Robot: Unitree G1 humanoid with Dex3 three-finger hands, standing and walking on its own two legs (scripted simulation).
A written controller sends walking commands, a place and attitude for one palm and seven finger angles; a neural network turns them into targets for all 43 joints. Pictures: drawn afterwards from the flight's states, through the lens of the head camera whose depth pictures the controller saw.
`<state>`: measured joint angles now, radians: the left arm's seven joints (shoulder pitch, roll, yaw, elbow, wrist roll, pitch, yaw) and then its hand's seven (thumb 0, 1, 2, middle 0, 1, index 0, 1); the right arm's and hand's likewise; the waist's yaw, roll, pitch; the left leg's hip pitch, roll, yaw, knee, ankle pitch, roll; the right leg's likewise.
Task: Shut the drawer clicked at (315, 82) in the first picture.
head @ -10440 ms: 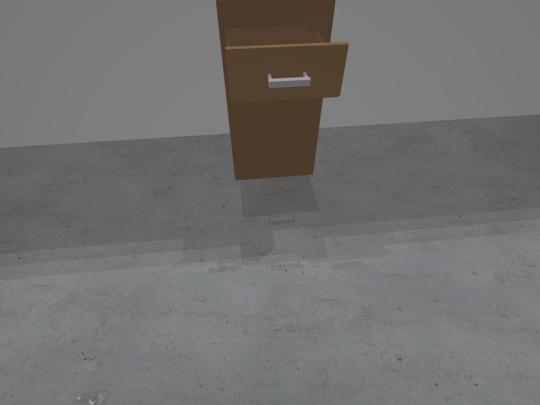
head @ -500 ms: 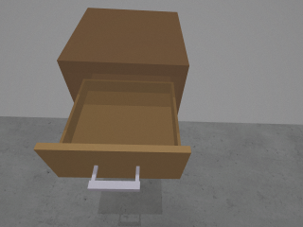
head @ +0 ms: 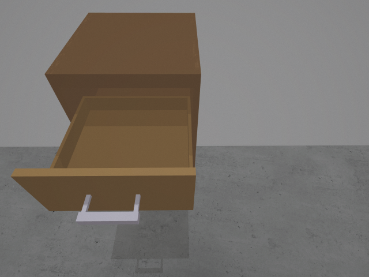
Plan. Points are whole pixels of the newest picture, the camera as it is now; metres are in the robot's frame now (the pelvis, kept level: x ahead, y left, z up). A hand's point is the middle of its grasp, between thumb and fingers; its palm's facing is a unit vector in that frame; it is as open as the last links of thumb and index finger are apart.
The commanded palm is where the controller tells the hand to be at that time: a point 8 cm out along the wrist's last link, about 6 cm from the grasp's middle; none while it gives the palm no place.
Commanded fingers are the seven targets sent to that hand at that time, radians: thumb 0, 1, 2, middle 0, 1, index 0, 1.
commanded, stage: come to a stop and stand still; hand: left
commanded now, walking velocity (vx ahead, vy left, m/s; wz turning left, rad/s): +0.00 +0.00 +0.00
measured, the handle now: (110, 208) +0.27 +0.19 -0.03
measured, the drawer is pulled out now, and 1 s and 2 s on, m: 0.30 0.30 0.30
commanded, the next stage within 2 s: look again from close up in 1.36 s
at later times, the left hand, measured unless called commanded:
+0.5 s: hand out of the picture -0.03 +0.16 -0.16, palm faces +0.13 -0.95 -0.27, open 7.3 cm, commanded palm none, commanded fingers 0.00 0.90 0.90 -0.20 -0.30 -0.20 -0.30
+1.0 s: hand out of the picture -0.02 +0.21 -0.17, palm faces +0.07 -0.98 -0.18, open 7.3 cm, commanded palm none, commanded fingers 0.00 0.90 0.90 -0.20 -0.30 -0.20 -0.30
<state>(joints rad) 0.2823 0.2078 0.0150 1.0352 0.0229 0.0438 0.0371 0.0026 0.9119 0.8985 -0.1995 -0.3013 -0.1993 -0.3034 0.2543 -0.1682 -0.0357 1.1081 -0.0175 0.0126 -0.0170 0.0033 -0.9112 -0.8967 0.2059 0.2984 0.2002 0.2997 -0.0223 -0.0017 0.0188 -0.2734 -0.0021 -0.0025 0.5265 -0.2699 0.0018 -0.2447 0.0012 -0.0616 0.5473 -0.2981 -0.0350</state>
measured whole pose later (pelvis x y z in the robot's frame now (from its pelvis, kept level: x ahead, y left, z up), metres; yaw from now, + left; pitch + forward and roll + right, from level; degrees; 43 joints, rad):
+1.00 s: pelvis -0.01 +0.04 +0.01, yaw +3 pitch +0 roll +0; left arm 0.30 0.17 -0.01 1.03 0.01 0.01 0.03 0.01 0.92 0.90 -0.20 -0.30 -0.20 -0.30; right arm 0.33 -0.14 0.02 1.09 -0.01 -0.02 -0.02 0.00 -0.93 -0.90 0.20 0.30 0.20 0.30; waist 0.01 -0.03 0.03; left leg -0.18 0.00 0.10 0.43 -0.25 0.03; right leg -0.20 -0.06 -0.09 0.44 -0.24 0.01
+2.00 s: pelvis +0.02 +0.01 +0.00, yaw +4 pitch +1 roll +1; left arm 0.22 0.17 -0.01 1.02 0.02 -0.01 0.05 0.00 0.91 0.90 -0.20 -0.30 -0.20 -0.30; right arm 0.15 -0.19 -0.01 1.06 -0.02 0.00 -0.01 0.00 -0.91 -0.90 0.20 0.30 0.20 0.30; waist 0.01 0.02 0.06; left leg -0.16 0.02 0.08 0.48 -0.33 -0.01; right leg -0.19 -0.04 -0.11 0.53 -0.35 -0.02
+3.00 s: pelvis -0.04 +0.02 -0.06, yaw +2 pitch +9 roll -1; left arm 0.65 0.15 0.02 -0.23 -0.20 -0.33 -0.15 0.02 0.90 0.90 -0.93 -1.09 -0.93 -1.09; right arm 0.31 -0.21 -0.01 0.55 0.03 -0.27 -0.04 0.02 -0.91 -0.90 0.21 0.30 0.20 0.30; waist -0.02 0.04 -0.11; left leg -0.68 0.02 0.00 1.00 -0.48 -0.01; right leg -0.69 -0.03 -0.07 0.98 -0.44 -0.02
